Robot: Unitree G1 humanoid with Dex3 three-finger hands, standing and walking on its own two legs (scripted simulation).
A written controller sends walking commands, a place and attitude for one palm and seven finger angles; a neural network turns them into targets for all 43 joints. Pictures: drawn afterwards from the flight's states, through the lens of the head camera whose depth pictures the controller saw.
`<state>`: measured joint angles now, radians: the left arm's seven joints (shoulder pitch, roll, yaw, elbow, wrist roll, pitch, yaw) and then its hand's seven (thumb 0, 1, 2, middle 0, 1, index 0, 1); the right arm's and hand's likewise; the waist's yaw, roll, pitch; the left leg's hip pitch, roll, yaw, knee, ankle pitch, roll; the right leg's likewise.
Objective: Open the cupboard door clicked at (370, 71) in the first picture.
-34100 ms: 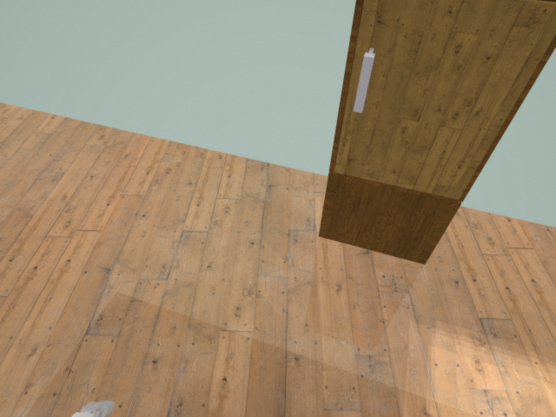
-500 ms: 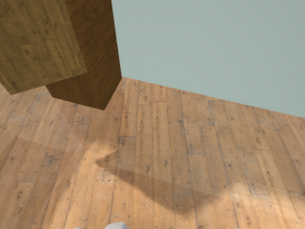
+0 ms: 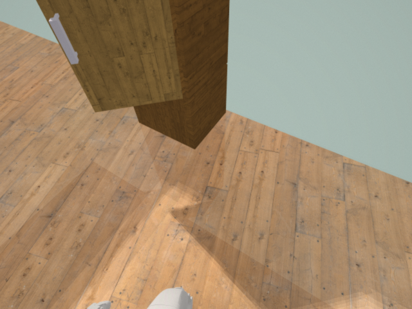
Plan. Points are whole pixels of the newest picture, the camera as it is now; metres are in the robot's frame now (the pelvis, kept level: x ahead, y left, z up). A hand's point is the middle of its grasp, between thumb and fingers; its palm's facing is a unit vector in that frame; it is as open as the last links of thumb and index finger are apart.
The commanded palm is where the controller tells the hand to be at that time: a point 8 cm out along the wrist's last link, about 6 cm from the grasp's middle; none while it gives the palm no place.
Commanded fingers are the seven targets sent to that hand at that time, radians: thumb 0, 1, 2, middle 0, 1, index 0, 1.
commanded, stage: turn to face it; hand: left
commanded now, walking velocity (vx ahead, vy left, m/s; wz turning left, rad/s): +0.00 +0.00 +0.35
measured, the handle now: (65, 39) +0.95 +0.55 +0.03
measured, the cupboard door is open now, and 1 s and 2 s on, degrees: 44 44 44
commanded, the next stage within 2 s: take the last steps up to it in 0.20 s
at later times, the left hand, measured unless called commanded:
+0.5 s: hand out of the picture +0.03 +0.22 -0.16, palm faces +0.24 -0.93 -0.26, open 7.4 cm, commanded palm none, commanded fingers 0.00 0.90 0.90 -0.20 -0.30 -0.20 -0.30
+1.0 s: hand out of the picture +0.04 +0.28 -0.18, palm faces +0.33 -0.92 -0.19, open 7.4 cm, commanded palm none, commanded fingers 0.00 0.90 0.90 -0.20 -0.30 -0.20 -0.30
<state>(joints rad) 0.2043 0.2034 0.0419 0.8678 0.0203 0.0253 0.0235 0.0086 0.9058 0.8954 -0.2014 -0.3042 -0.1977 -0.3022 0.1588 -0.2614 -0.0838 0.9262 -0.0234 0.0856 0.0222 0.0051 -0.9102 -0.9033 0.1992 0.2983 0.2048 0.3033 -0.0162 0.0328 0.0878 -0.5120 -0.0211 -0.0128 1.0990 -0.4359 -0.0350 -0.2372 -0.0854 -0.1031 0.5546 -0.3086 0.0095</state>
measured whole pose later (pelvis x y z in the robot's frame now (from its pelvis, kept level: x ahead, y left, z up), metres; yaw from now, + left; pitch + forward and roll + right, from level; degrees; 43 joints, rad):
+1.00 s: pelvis +0.11 +0.10 +0.00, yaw +16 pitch -1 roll +1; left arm 0.31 0.20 0.06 1.07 0.02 0.01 -0.01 0.01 0.91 0.90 -0.20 -0.30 -0.20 -0.30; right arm 0.21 -0.16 -0.04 0.99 -0.03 -0.05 -0.02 0.00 -0.93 -0.90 0.20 0.30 0.21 0.30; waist 0.03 -0.05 0.07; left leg -0.26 0.02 0.14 0.52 -0.25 0.03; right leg -0.45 -0.12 -0.08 1.15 -0.41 0.00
